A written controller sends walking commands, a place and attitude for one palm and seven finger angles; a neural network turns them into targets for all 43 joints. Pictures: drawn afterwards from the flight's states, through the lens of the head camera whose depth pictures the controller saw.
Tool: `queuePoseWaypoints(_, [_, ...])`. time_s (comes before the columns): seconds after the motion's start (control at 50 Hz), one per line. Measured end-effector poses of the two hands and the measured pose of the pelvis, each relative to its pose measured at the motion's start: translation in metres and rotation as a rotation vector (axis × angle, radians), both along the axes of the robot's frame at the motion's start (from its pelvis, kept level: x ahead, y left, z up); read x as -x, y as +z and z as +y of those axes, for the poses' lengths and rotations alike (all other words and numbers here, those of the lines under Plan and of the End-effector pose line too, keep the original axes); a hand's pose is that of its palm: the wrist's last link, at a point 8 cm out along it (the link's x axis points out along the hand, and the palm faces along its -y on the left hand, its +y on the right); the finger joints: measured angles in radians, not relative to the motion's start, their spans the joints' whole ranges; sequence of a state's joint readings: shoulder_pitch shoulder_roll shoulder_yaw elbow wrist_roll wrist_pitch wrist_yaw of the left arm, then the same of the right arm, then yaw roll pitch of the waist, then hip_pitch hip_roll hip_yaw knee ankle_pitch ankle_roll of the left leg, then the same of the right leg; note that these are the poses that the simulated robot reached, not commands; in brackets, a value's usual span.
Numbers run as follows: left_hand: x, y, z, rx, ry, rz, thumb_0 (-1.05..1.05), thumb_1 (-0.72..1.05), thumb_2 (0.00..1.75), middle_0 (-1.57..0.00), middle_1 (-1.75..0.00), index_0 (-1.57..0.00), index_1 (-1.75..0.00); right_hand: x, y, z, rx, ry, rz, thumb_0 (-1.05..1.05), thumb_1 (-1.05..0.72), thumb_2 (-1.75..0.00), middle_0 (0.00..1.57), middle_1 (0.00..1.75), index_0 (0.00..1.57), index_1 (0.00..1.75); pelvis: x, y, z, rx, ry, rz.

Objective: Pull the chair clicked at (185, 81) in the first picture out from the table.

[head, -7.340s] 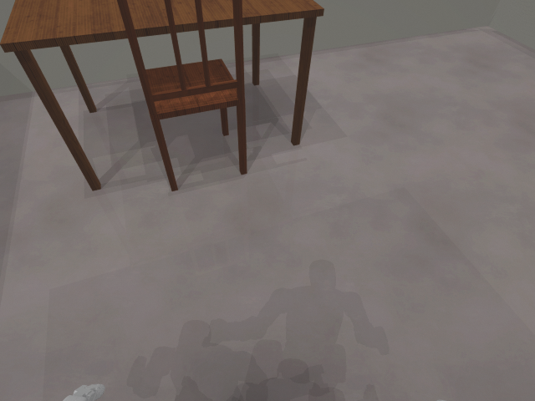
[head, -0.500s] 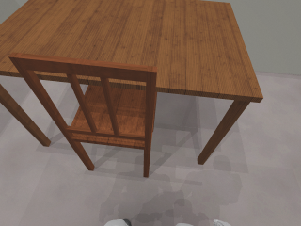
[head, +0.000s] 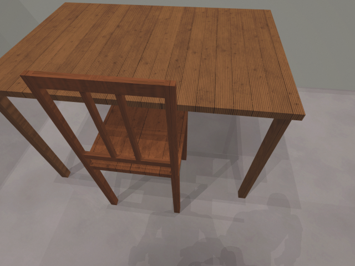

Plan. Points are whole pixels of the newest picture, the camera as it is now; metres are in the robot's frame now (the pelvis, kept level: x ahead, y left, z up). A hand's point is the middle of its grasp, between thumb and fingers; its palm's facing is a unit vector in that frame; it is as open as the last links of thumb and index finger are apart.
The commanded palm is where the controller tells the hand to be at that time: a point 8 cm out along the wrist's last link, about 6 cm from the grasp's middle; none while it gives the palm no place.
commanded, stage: come to a stop and stand still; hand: left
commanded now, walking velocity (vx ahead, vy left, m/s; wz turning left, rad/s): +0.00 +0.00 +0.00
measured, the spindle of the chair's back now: (101, 128) +0.50 +0.30 -0.06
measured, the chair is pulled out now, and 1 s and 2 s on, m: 0.00 0.00 0.00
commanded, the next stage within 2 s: look again from close up in 0.40 s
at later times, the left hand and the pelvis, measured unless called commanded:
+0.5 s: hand out of the picture +0.00 +0.20 -0.18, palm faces +0.02 -0.98 -0.18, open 7.4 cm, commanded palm none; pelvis -0.01 +0.03 +0.00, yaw +0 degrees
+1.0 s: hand out of the picture -0.01 +0.19 -0.17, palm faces -0.01 -0.98 -0.22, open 7.4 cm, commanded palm none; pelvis -0.01 +0.01 +0.00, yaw -1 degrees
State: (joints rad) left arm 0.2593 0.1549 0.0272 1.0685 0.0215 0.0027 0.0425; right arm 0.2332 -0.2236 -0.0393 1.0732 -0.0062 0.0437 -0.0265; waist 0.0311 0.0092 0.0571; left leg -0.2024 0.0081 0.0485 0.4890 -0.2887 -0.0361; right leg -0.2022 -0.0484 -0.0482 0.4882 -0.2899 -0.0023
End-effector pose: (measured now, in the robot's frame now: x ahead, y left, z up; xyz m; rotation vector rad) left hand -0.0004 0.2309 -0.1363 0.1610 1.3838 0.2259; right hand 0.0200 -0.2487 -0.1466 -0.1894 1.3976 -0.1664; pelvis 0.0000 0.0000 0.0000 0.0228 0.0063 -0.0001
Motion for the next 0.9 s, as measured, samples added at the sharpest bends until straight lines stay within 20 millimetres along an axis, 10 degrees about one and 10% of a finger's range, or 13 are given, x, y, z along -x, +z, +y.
queuePoseWaypoints(0.3, [0.001,-0.009,0.024,0.045,-0.035,0.002,0.01,0.90,0.90,-0.20,-0.30,-0.20,-0.30,-0.023,0.010,0.046,-0.016,0.023,-0.125,0.00,-0.93,-0.90,0.20,0.30,0.21,0.30,0.007,0.003,0.026,0.019,-0.011,-0.021])
queuePoseWaypoints(0.9, [0.011,-0.002,0.016,0.012,-0.072,0.001,0.01,0.90,0.90,-0.20,-0.30,-0.20,-0.30,0.041,-0.011,0.056,-0.096,-0.008,-0.020,0.01,-0.92,-0.90,0.20,0.30,0.20,0.30,0.011,-0.004,0.019,0.012,-0.016,-0.026])
